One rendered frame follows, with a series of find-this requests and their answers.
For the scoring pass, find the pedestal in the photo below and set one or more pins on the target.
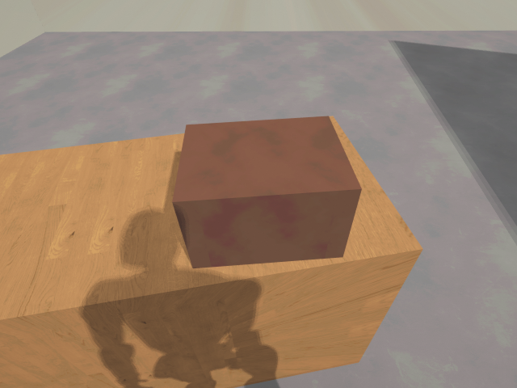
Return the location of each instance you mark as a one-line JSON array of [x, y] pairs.
[[97, 289]]

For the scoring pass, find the carton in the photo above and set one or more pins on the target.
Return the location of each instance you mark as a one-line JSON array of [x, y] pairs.
[[264, 191]]

